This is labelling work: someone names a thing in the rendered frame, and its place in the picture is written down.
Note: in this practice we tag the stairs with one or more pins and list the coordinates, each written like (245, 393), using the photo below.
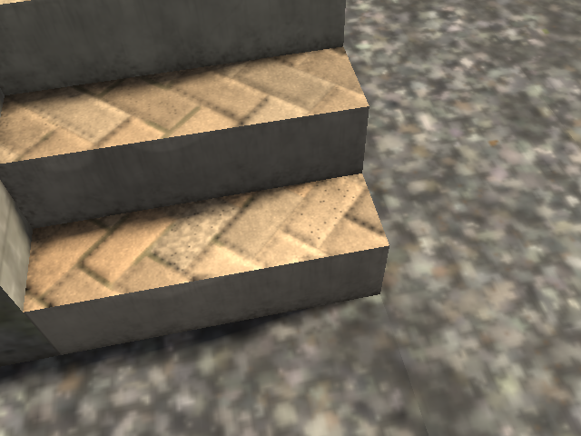
(184, 163)

